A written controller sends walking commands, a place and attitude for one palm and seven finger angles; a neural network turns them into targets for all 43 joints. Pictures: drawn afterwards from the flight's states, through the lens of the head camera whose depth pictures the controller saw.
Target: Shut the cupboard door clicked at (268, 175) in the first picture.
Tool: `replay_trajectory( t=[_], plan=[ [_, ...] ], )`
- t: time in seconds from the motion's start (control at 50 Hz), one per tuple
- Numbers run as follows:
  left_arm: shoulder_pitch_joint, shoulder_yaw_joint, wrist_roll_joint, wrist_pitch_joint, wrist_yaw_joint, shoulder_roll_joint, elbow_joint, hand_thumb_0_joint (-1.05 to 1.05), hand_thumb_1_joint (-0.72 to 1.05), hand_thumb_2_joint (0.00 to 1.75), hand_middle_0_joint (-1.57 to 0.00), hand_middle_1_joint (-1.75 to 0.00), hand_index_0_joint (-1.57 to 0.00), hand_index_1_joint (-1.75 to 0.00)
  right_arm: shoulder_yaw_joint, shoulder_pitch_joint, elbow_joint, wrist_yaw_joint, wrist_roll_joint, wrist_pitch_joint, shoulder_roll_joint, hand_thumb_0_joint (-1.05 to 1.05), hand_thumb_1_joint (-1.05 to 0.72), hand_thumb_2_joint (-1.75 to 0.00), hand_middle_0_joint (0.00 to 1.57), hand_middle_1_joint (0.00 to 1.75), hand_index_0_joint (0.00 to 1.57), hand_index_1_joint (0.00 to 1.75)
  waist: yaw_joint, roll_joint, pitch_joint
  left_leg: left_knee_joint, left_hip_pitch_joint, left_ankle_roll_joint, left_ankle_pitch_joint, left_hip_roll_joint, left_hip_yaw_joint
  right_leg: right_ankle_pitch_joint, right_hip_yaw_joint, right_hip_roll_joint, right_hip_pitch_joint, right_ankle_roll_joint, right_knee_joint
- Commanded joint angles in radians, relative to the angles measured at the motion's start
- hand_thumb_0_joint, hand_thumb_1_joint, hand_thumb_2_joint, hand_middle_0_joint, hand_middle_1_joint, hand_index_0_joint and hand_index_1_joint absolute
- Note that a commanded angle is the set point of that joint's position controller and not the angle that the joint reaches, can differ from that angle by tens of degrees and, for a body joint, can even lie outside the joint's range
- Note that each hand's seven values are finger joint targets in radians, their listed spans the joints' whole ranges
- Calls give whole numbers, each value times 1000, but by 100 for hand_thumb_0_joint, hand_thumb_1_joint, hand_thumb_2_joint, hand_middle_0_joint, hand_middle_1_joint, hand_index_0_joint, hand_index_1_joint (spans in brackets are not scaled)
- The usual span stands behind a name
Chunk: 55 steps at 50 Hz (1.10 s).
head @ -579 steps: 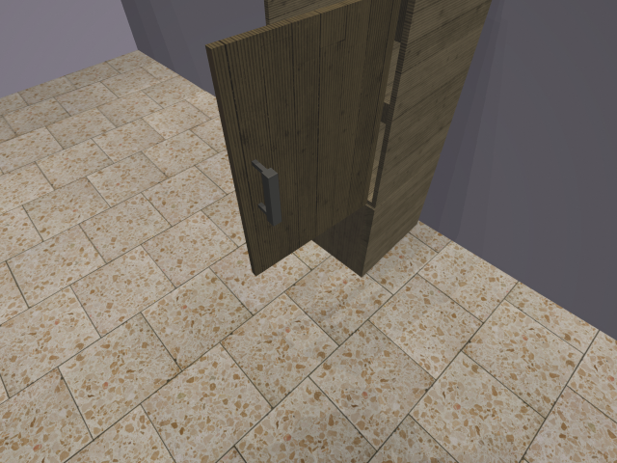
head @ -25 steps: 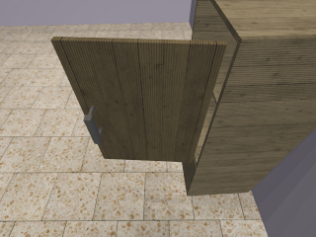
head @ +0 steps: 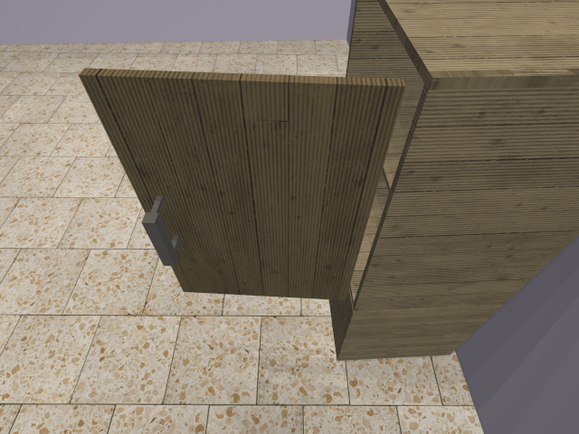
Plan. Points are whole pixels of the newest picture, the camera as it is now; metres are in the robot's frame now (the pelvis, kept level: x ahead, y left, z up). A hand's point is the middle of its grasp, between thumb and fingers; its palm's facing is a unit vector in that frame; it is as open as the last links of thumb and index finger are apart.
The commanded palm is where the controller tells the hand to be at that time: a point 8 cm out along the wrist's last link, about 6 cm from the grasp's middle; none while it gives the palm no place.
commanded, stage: look again from close up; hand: left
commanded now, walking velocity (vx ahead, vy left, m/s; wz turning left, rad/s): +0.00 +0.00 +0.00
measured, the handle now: (164, 231) +0.45 +0.27 -0.05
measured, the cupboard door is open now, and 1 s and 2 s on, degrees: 84 84 84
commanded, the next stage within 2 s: raise the hand and make a fist in 0.36 s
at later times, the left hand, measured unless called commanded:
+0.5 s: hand out of the picture +0.01 +0.17 -0.17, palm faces +0.08 -0.98 -0.21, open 7.4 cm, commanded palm +0.10 +0.21 -0.08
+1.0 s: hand out of the picture +0.10 +0.18 -0.07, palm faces +0.09 -1.00 -0.04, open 5.6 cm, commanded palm +0.10 +0.23 -0.07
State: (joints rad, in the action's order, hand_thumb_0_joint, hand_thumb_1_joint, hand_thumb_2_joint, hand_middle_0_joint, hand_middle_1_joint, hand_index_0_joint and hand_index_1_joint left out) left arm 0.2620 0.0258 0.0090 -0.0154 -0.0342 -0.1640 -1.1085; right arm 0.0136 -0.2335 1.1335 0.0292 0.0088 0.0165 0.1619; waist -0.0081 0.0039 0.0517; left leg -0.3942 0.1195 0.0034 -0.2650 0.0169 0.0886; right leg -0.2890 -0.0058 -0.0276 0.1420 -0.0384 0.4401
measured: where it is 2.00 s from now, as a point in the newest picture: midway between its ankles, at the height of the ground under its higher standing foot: outside the picture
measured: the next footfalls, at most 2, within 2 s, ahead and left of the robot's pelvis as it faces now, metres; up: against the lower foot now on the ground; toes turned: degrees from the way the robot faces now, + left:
none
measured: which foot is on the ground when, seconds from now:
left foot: down 0.00-1.00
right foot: down 0.00-1.00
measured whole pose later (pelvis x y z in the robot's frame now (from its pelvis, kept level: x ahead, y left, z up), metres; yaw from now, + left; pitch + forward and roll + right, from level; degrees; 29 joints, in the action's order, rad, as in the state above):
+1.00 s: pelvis -0.08 -0.01 -0.12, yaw +5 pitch +15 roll -1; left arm 0.46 -0.08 -0.25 -0.52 0.26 -0.21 0.03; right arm -0.02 -0.13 0.47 0.04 -0.01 0.26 0.25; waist -0.06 0.00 -0.14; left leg -1.32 1.04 0.01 -0.54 0.02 -0.03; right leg -0.58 0.12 0.00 0.98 -0.07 1.29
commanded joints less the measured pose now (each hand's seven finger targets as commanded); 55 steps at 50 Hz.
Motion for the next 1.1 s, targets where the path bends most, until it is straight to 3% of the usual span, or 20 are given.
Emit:
replay_trajectory(
  t=[0.0, 0.42, 0.44, 0.46, 0.48, 0.5, 0.52, 0.54, 0.56, 0.58, 0.6, 0.64, 0.68, 0.7, 0.74, 0.78, 0.86, 0.92, 1.02, 1.08],
  plan=[
    [71, -26, 2, -16, -9, -118, 26, 0, 90, 90, -20, -30, -20, -30, -15, -68, -24, 5, 0, 12, 89, 0, -90, -90, 20, 30, 20, 30, 8, 22, -6, 43, -20, -24, 218, 97, -77, 362, -101, 133, 26, -11, -71],
    [84, -29, -1, -17, -8, -106, 24, 0, 90, 90, -20, -30, -20, -30, -16, -79, -13, 9, 1, 12, 84, 0, -90, -90, 20, 30, 20, 30, 3, 1, -12, 45, -23, -19, 220, 98, -74, 368, -103, 133, 17, -14, -77],
    [171, -40, 12, -40, -47, -123, -15, 0, 90, 90, -20, -30, -20, -30, -30, 29, -83, 0, -10, 18, 110, 0, -90, -90, 20, 30, 20, 30, -32, 27, 2, -214, 93, 6, 180, 96, -22, 836, -167, 214, 12, 63, -70],
    [-695, -392, -157, -335, -31, -671, 1552, 0, 90, 90, -20, -30, -20, -30, -60, -103, -363, 126, -18, 214, 316, 0, -90, -90, 20, 30, 20, 30, 124, 2, -439, -204, -296, -41, 358, 59, -6, 661, -79, 113, 29, 41, 87],
    [-60, -55, -146, -247, -46, -199, 1253, 0, 90, 90, -22, -32, -22, -32, -23, -5, -362, 121, -47, 268, 193, 0, -90, -90, 20, 30, 20, 30, 46, -413, -556, -142, -228, -52, 571, 0, -44, 481, -8, 32, 42, 16, 193],
    [131, 11, -195, -110, -59, 7, 1211, 0, 90, 90, -24, -34, -24, -34, -29, 25, -387, 87, -46, 307, 172, 0, -90, -90, 20, 30, 20, 30, 12, -368, -432, -108, -170, -24, 722, 51, -75, 245, 75, 34, 105, 20, 151],
    [73, 41, -174, -105, -57, 40, 1111, 0, 90, 90, -25, -36, -25, -36, -35, 3, -365, 62, -57, 333, 182, 0, -90, -90, 20, 30, 20, 30, 75, -118, -171, -149, -23, -32, 590, 44, -99, 219, 81, 25, 250, 37, 137],
    [18, -5, -182, -153, -39, 21, 1096, 0, 90, 90, -27, -38, -27, -38, -65, -11, -407, 48, -37, 347, 203, 0, -90, -90, 20, 30, 20, 30, 93, -16, -66, -200, 101, -33, 403, 14, -118, 258, 89, 33, 321, 41, 130],
    [30, -65, -177, -209, -16, -24, 995, 0, 90, 90, -29, -40, -29, -40, -79, -14, -422, 40, -19, 351, 219, 0, -90, -90, 20, 30, 20, 30, 104, 128, -57, -264, 218, -31, 249, -8, -121, 246, 93, 43, 395, 48, 167],
    [130, -89, -190, -277, 26, 10, 878, 0, 90, 90, -31, -42, -31, -42, -86, 9, -448, 29, -6, 355, 210, 0, -90, -90, 20, 30, 20, 30, 71, 276, -55, -321, 347, -22, 130, -20, -124, 194, 82, 52, 448, 61, 209],
    [258, -111, -204, -351, 85, 21, 808, 0, 90, 90, -33, -44, -33, -44, -95, 31, -487, 12, -11, 362, 201, 0, -90, -90, 20, 30, 20, 30, 14, 257, -71, -356, 426, -9, 95, -35, -115, 172, 58, 61, 444, 49, 257],
    [347, -127, -251, -521, 221, 44, 811, 0, 90, 90, -36, -48, -36, -48, -105, 55, -547, -21, -2, 363, 190, 0, -90, -90, 20, 30, 20, 30, -43, 303, -198, -470, 566, 13, 49, -54, -98, 172, 22, 68, 456, 42, 391],
    [316, -156, -265, -674, 368, -23, 842, 0, 90, 90, -40, -52, -40, -52, -115, 81, -605, -43, -4, 352, 196, 0, -90, -90, 20, 30, 20, 30, -49, 224, -274, -585, 691, 19, 20, -65, -86, 195, -41, 82, 479, 34, 498],
    [320, -238, -257, -698, 404, -114, 836, 0, 90, 90, -42, -54, -42, -54, -126, 79, -629, -48, -11, 336, 196, 0, -90, -90, 20, 30, 20, 30, -71, 126, -309, -628, 721, 13, 25, -65, -71, 197, -86, 94, 473, 24, 526],
    [258, -227, -273, -646, 429, -133, 963, 0, 90, 90, -46, -58, -46, -58, -120, 130, -726, -47, -25, 304, 200, 0, -90, -90, 20, 30, 20, 30, -80, 41, -356, -655, 754, -7, -43, -73, -42, -4, -109, 84, 511, 15, 526],
    [142, -213, -304, -580, 397, -144, 1115, 0, 90, 90, -49, -62, -49, -62, -108, 161, -809, -32, -41, 281, 202, 0, -90, -90, 20, 30, 20, 30, -68, -11, -303, -651, 796, -17, -214, -67, -49, -376, -108, 68, 622, 5, 478],
    [-11, -187, -287, -599, 283, -162, 1457, 0, 90, 90, -57, -70, -57, -70, -94, 88, -823, -1, -31, 273, 189, 0, -90, -90, 20, 30, 20, 30, 3, -55, -430, -730, 743, -42, -159, -33, -88, -303, -96, 40, 674, 12, 510],
    [-55, -104, -270, -610, 282, -128, 1477, 0, 90, 90, -62, -76, -62, -76, -78, 60, -786, 20, -24, 285, 201, 0, -90, -90, 20, 30, 20, 30, 69, -30, -387, -767, 761, -49, -163, -17, -123, -255, -56, 16, 759, 13, 548],
    [65, -90, -271, -465, 348, -129, 1349, 0, 90, 90, -71, -86, -71, -86, -65, 50, -771, 36, -40, 279, 205, 0, -90, -90, 20, 30, 20, 30, 49, -34, -391, -738, 792, -45, -201, -17, -140, -288, -23, 15, 740, 14, 540],
    [127, -181, -283, -368, 332, -185, 1375, 0, 90, 90, -77, -92, -77, -92, -66, 67, -791, 38, -49, 258, 190, 0, -90, -90, 20, 30, 20, 30, -4, -18, -453, -702, 787, -39, -180, -19, -133, -297, -27, 23, 652, 16, 522]
  ],
)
